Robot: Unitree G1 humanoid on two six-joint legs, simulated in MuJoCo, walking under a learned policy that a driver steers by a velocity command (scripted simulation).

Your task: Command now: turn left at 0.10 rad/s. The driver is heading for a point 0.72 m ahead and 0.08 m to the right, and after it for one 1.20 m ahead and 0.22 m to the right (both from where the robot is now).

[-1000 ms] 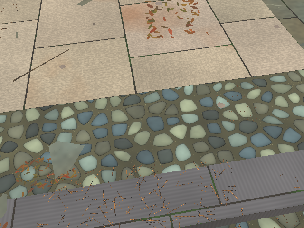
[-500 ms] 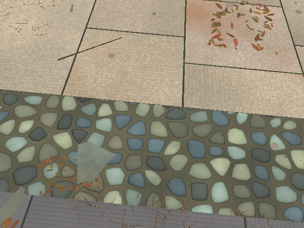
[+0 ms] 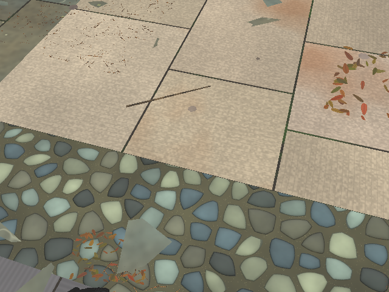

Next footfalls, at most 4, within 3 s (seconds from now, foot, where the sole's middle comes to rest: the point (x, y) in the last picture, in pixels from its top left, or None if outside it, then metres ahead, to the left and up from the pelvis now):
0.42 left None -0.01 0.13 -0.81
0.86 right None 0.06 -0.12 -0.73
1.40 left None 0.44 0.07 -0.73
1.86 right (251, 210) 0.75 -0.16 -0.73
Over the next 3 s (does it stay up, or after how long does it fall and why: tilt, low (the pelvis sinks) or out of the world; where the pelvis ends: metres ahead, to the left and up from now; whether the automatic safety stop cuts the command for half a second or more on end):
stays up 0.70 -0.07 0.05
